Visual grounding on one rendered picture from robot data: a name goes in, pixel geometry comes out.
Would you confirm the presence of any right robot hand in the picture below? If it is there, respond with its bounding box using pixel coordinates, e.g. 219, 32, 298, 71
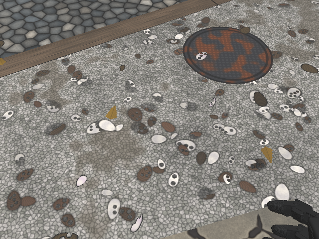
262, 199, 319, 239

